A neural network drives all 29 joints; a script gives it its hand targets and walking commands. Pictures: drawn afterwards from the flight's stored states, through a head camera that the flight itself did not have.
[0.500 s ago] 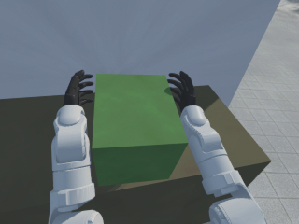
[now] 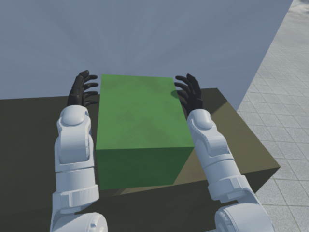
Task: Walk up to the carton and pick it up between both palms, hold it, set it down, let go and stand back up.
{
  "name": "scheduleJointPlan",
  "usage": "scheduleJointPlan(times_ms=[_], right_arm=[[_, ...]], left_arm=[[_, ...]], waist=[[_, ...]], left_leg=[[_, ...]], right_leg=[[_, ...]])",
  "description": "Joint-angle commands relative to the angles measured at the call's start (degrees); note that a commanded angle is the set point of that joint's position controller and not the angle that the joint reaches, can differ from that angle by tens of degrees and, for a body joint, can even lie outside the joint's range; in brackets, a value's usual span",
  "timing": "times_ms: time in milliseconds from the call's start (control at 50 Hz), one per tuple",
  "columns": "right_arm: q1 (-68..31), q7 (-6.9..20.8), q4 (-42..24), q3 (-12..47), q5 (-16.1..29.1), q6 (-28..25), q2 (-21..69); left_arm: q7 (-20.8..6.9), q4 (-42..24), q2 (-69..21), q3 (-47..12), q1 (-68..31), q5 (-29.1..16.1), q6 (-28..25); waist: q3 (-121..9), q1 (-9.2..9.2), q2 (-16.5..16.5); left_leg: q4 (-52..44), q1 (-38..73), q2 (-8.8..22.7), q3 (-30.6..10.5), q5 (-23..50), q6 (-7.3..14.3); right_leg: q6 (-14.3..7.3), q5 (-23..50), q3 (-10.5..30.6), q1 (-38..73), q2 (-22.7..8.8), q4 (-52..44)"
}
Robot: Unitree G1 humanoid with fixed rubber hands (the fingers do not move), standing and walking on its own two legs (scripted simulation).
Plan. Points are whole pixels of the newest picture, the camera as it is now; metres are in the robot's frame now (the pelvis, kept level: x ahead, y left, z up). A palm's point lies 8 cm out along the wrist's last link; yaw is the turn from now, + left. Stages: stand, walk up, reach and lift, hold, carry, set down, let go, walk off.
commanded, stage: hold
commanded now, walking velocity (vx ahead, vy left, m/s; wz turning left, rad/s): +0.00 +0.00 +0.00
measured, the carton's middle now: (138, 131) +0.34 +0.02 +0.13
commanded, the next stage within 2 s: none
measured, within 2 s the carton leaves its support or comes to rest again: neither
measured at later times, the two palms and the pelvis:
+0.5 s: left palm (78, 105) +0.36 +0.15 +0.19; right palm (194, 106) +0.36 -0.12 +0.18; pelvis +0.00 +0.00 +0.00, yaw +0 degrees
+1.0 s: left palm (80, 105) +0.36 +0.15 +0.19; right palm (195, 106) +0.36 -0.12 +0.19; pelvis +0.00 +0.00 +0.00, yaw +0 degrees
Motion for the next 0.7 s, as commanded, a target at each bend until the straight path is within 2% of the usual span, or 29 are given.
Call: scheduleJointPlan(times_ms=[0,20,40,80,120,200,220,320,340,400,420,520,560,580,600,620,640,660,680], right_arm=[[-36.65,3.35,-12.30,21.28,1.69,-2.48,26.55],[-35.77,3.49,-10.72,20.08,1.20,-2.13,26.00],[-35.97,3.71,-10.95,20.37,1.16,-2.15,26.57],[-36.18,3.88,-11.49,20.80,1.65,-2.34,26.51],[-37.04,3.76,-13.27,21.31,2.22,-2.83,26.48],[-36.81,3.69,-12.56,21.32,2.68,-2.88,26.56],[-37.58,3.59,-13.77,21.81,2.69,-3.05,26.61],[-37.00,3.39,-16.30,23.67,3.41,-3.20,26.72],[-36.32,3.33,-15.96,23.54,3.31,-3.04,25.84],[-35.90,3.26,-15.44,23.16,2.99,-2.50,26.02],[-34.73,3.30,-13.99,22.85,2.89,-2.11,26.07],[-35.42,3.29,-13.36,22.18,2.21,-2.05,26.07],[-36.97,3.15,-16.72,23.31,3.26,-2.83,26.80],[-36.38,3.03,-15.96,23.41,3.36,-2.75,26.71],[-36.89,3.02,-16.24,23.46,3.43,-2.95,26.94],[-36.52,2.95,-15.65,22.77,2.98,-2.44,26.18],[-36.61,2.98,-15.76,23.25,3.25,-2.42,26.82],[-35.00,3.05,-12.56,22.06,2.38,-1.82,26.39],[-34.90,3.23,-13.32,22.02,2.37,-2.03,26.96]], left_arm=[[-7.08,-0.55,-28.39,-25.87,-28.10,-6.79,-1.52],[-7.17,0.44,-28.48,-26.10,-28.09,-6.37,-1.24],[-7.22,0.38,-28.15,-25.01,-27.83,-6.08,-1.16],[-7.14,-0.17,-28.18,-25.17,-27.06,-6.08,-1.04],[-7.04,-0.97,-29.32,-26.92,-27.40,-6.74,-1.19],[-6.96,-1.73,-28.71,-26.52,-27.55,-6.55,-1.22],[-6.91,-2.93,-29.22,-27.84,-28.19,-7.38,-1.49],[-6.65,-3.97,-28.80,-27.52,-26.00,-7.50,-1.56],[-6.62,-3.93,-28.68,-27.66,-25.77,-7.50,-1.44],[-6.77,-3.27,-28.49,-27.46,-26.15,-7.30,-1.26],[-6.90,-2.58,-27.81,-26.39,-25.79,-6.85,-1.03],[-7.37,-1.68,-27.62,-25.92,-26.31,-6.40,-0.70],[-7.28,-3.35,-28.87,-27.29,-26.27,-7.44,-0.93],[-7.23,-4.07,-29.07,-27.67,-26.91,-7.85,-1.10],[-7.14,-4.28,-29.19,-27.64,-26.87,-7.63,-1.24],[-7.21,-2.39,-28.68,-27.38,-26.37,-7.28,-0.98],[-7.22,-3.04,-28.66,-26.89,-26.58,-7.29,-1.05],[-7.32,-2.08,-27.67,-25.89,-26.81,-6.58,-1.00],[-7.45,-2.36,-28.04,-26.03,-26.87,-6.71,-1.02]], waist=[[-18.34,-1.03,5.07],[-16.86,-1.97,5.33],[-17.13,-0.88,4.71],[-17.73,-0.44,4.61],[-20.06,-1.32,6.53],[-18.67,-1.00,5.61],[-20.32,-1.57,5.81],[-21.33,-0.47,4.86],[-21.40,-0.90,5.00],[-20.52,-0.69,5.05],[-18.88,-0.45,3.89],[-17.44,-0.85,4.90],[-20.27,-0.66,4.73],[-20.21,-1.52,5.06],[-20.88,-0.85,5.23],[-18.97,-1.52,4.76],[-19.51,-0.72,4.95],[-16.84,-1.08,4.87],[-17.90,-0.75,5.12]], left_leg=[[1.58,19.64,-2.68,0.38,5.20,1.06],[0.89,19.12,-2.47,0.42,3.43,1.08],[0.32,18.48,-2.39,0.71,2.85,1.50],[0.42,18.57,-2.54,0.78,3.40,1.37],[1.78,20.24,-2.56,0.39,7.53,0.55],[1.94,20.00,-2.52,0.38,8.07,0.56],[2.47,20.78,-2.50,0.15,8.36,0.38],[2.92,20.85,-2.34,-0.10,11.13,0.43],[3.04,21.15,-2.33,-0.15,10.78,0.44],[2.60,20.98,-2.50,0.24,9.37,0.51],[2.05,19.84,-2.45,0.30,7.76,0.92],[1.45,19.03,-2.74,0.51,6.23,1.01],[2.40,19.97,-2.69,0.12,8.64,0.75],[2.74,20.86,-2.83,0.20,9.90,0.42],[2.75,21.10,-2.58,0.19,9.52,0.48],[2.36,20.27,-2.70,0.25,8.24,0.59],[2.17,19.94,-2.51,0.31,7.60,0.78],[1.43,18.57,-2.45,0.18,5.34,1.13],[1.08,18.76,-2.70,0.43,4.72,1.02]], right_leg=[[4.54,12.77,-3.85,-13.77,2.25,-3.99],[4.41,9.86,-3.98,-14.21,2.21,-4.37],[4.05,9.85,-3.79,-13.67,2.16,-4.34],[3.92,10.33,-3.82,-13.31,2.16,-4.19],[3.57,12.50,-4.10,-13.10,2.68,-3.65],[4.12,13.62,-4.27,-12.73,2.66,-3.79],[4.03,13.93,-4.08,-12.97,2.74,-3.74],[4.12,16.79,-4.28,-11.94,3.07,-3.05],[4.28,16.58,-4.28,-12.19,3.07,-3.15],[4.42,15.56,-3.99,-12.65,2.71,-3.50],[4.38,14.54,-4.10,-12.44,2.67,-3.66],[4.29,14.31,-3.94,-12.45,2.36,-3.83],[4.45,16.58,-3.65,-11.43,2.57,-3.35],[4.47,17.12,-3.79,-11.90,2.51,-3.39],[4.60,17.09,-3.64,-12.04,2.49,-3.36],[4.56,16.04,-3.81,-12.22,2.47,-3.80],[4.54,15.78,-3.60,-11.84,2.37,-3.53],[4.45,14.07,-3.38,-12.44,2.09,-4.00],[4.41,13.30,-3.38,-12.30,2.14,-3.92]])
